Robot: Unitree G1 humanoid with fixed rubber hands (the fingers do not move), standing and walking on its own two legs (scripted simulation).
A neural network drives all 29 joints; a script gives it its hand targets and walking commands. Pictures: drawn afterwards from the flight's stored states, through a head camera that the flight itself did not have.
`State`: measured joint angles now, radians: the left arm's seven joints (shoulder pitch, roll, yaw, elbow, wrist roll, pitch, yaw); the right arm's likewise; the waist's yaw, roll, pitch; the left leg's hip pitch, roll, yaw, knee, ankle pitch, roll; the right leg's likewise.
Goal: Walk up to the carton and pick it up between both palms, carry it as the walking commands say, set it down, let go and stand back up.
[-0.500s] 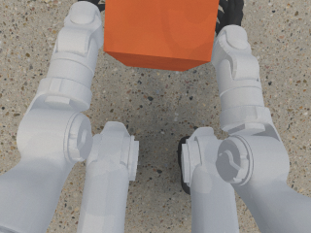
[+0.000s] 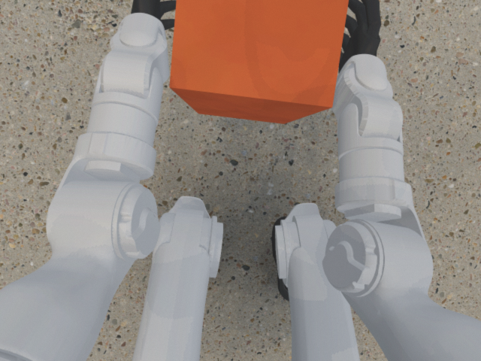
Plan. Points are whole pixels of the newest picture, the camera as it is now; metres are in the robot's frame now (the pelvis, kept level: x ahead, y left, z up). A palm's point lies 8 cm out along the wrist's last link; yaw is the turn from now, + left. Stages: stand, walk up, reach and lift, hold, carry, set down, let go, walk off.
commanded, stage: reach and lift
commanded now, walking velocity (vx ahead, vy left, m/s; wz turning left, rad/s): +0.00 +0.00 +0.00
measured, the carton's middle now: (251, 53) +0.54 +0.03 -0.19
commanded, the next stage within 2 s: none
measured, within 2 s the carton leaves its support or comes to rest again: neither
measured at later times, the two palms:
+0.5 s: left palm (135, 7) +0.52 +0.16 -0.04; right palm (392, 52) +0.51 -0.11 -0.04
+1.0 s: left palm out of the picture +0.50 +0.16 +0.03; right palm (444, 44) +0.49 -0.11 +0.04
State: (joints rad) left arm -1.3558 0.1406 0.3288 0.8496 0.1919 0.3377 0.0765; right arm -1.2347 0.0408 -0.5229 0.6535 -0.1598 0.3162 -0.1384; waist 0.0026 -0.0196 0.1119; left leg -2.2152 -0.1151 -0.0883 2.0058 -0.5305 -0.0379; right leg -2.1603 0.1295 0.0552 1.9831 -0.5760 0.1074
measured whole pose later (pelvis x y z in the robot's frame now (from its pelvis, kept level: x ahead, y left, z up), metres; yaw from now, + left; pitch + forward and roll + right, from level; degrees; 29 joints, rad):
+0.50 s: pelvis +0.00 -0.01 +0.05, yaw +1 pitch +42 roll -3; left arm -1.25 0.08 0.38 0.82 0.21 0.35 0.07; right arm -1.14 0.08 -0.55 0.62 -0.20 0.34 -0.12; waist 0.00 -0.01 0.02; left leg -2.05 -0.13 -0.11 1.83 -0.50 -0.05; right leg -2.01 0.13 0.07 1.82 -0.54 0.09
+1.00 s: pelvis +0.00 +0.00 +0.10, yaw +2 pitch +39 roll -3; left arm -1.13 0.04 0.39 0.80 0.23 0.36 0.06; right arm -1.03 0.13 -0.55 0.60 -0.23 0.35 -0.11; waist -0.02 0.00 -0.05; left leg -1.87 -0.14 -0.12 1.68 -0.48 -0.05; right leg -1.83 0.13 0.08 1.66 -0.52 0.08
